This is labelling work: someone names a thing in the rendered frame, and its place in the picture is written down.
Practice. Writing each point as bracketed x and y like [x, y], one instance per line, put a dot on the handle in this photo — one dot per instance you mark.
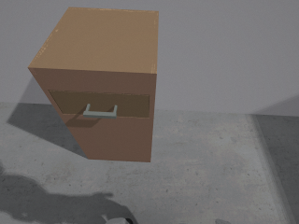
[100, 115]

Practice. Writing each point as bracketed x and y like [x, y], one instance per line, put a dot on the drawer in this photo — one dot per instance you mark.
[128, 104]

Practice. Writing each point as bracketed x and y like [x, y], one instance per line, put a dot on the cabinet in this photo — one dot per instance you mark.
[103, 50]

